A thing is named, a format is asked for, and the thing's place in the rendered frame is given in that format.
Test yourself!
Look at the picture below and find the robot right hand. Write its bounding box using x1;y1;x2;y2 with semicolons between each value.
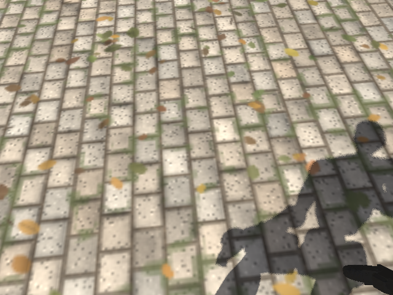
343;264;393;295

